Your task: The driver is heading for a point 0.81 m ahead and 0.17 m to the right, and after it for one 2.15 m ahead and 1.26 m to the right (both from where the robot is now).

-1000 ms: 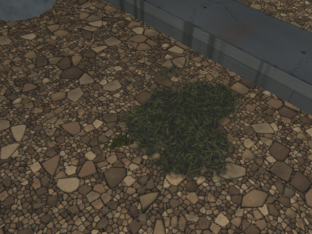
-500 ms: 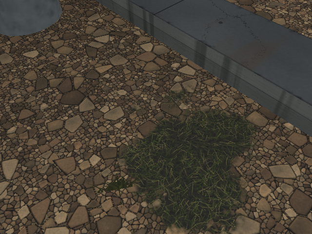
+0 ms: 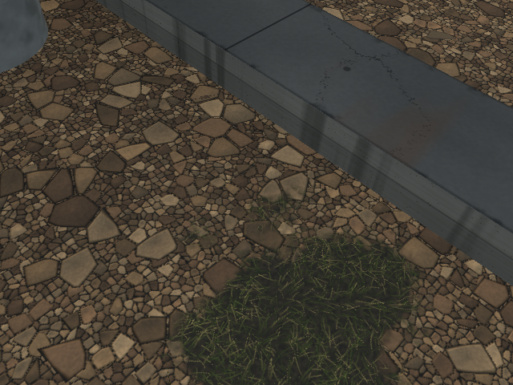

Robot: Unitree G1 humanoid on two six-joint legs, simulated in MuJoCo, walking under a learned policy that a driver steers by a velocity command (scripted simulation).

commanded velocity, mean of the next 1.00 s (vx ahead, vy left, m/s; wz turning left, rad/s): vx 0.50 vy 0.00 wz -0.32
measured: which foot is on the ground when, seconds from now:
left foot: down 0.00-0.44, up 0.46-0.92, down 0.94-1.00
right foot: up 0.00-0.42, down 0.44-0.96, up 0.98-1.00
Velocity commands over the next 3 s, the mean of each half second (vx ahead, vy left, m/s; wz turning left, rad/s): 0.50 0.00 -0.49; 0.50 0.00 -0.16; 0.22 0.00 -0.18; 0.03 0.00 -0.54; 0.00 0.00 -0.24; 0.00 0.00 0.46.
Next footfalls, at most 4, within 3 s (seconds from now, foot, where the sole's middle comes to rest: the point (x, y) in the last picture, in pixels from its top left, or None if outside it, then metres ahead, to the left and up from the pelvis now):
0.44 right None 0.37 -0.17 -0.77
0.94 left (289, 305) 0.70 -0.09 -0.77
1.48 right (355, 278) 0.79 -0.28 -0.77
1.96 left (290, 248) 0.89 -0.10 -0.77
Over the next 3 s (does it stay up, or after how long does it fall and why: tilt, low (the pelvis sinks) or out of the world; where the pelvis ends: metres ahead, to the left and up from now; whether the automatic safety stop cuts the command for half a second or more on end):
stays up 0.76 -0.12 0.01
